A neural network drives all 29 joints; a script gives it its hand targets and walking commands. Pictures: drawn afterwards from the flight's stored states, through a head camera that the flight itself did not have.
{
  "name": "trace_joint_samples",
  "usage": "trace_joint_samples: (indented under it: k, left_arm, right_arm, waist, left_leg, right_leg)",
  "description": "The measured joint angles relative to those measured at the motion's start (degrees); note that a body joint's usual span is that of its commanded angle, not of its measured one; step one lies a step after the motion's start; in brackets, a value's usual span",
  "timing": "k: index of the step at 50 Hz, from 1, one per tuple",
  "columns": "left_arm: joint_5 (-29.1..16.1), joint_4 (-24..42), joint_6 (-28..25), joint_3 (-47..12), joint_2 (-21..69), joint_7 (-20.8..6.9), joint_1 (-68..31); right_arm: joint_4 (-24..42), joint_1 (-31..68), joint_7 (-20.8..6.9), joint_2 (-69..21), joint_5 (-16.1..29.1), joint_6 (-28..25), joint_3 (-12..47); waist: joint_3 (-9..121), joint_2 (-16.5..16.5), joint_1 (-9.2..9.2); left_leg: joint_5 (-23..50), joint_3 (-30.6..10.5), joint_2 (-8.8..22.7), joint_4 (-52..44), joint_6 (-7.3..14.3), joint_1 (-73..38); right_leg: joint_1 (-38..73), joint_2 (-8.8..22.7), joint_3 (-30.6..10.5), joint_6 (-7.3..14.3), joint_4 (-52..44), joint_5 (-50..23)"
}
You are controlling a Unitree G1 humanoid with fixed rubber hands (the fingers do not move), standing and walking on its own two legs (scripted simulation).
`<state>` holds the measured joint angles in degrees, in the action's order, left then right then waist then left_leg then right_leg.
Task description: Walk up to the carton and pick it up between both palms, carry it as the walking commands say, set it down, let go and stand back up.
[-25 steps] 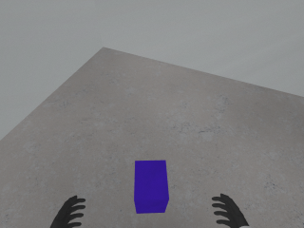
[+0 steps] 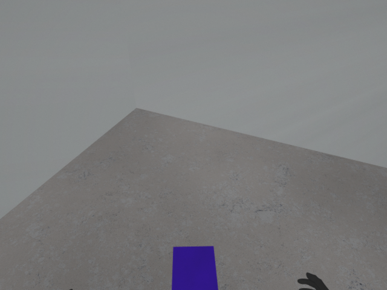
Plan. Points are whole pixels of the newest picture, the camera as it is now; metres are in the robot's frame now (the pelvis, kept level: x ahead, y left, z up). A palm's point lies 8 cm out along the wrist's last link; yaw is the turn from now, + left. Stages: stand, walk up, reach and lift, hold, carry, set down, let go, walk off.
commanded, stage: stand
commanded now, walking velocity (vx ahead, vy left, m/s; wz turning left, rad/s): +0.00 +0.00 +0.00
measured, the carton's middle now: (193, 286) +0.39 -0.02 -0.62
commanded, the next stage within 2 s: none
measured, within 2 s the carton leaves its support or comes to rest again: neither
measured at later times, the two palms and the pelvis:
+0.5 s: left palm out of the picture +0.04 +0.27 -0.08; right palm out of the picture +0.04 -0.29 -0.09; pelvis -0.04 -0.01 +0.01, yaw +0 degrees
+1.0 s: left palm out of the picture +0.00 +0.28 -0.10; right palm out of the picture -0.02 -0.31 -0.10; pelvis -0.07 -0.01 +0.01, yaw +0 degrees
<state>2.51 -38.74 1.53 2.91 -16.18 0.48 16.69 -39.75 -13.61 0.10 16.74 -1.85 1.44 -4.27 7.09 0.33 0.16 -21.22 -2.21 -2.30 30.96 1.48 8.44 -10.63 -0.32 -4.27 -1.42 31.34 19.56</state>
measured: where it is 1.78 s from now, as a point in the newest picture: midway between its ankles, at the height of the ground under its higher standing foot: outside the picture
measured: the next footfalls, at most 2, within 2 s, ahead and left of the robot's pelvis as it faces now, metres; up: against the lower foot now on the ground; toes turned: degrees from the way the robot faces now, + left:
none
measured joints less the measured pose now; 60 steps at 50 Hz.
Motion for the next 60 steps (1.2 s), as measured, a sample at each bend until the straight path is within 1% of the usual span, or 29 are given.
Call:
trace_joint_samples:
  k: [5, 9, 16, 23, 41, 60]
  left_arm:
    - [0.29, -2.22, -1.33, 0.57, -1.23, 0.33, 1.95]
    - [0.3, -2.87, -2.08, 0.82, -1.58, 0.25, 2.51]
    - [0.0, -3.89, -2.94, 0.36, -1.22, -0.06, 2.6]
    - [-0.24, -6.22, -3.48, -0.2, -1.27, -0.16, 2.02]
    - [-0.73, -12.63, -3.28, -1.39, -2.54, -0.44, -0.13]
    - [-1.29, -17.87, -3.07, -2.23, -3.4, -0.38, -3.94]
  right_arm:
    - [-1.63, -2.07, 0.45, 1.63, -0.48, -1.6, -0.47]
    - [-2.66, -3.25, 0.59, 1.68, -0.66, -2.22, -0.09]
    - [-4.55, -4.07, 0.32, 1.48, -0.61, -3.0, 1.26]
    - [-7.38, -3.84, 0.05, 1.38, -0.55, -3.24, 1.93]
    - [-14.78, -2.36, -0.04, 2.88, 0.15, -3.39, 2.29]
    - [-18.46, 0.27, -0.08, 3.03, 1.03, -3.17, 3.18]
  waist:
    - [2.42, 0.18, -0.64]
    - [2.77, 0.08, -0.75]
    - [1.52, 0.45, -0.54]
    - [-0.6, 0.46, -0.38]
    - [-3.93, -0.32, -0.19]
    - [-6.33, -0.67, -0.24]
  left_leg:
    - [0.14, -0.12, -0.02, -0.34, 0.04, -0.97]
    - [0.98, -0.08, 0.09, -1.07, -0.1, -1.35]
    - [2.81, 0.16, 0.43, -2.06, -0.41, -0.79]
    - [4.57, 0.13, 0.62, -2.77, -0.75, -0.15]
    - [6.79, -0.01, 0.88, -2.88, -1.27, 0.85]
    - [8.12, -0.15, 0.92, -4.06, -1.22, 0.16]
  right_leg:
    - [1.06, 0.12, 0.25, 0.01, -0.41, -0.12]
    - [1.37, 0.07, 0.26, 0.14, -1.03, -0.93]
    - [0.72, -0.19, 0.04, 0.37, -2.04, -2.93]
    - [0.06, -0.36, -0.01, 0.57, -2.73, -4.73]
    - [-0.93, -0.7, -0.22, 0.83, -2.94, -7.08]
    - [0.12, -0.68, -0.43, 0.57, -4.9, -8.79]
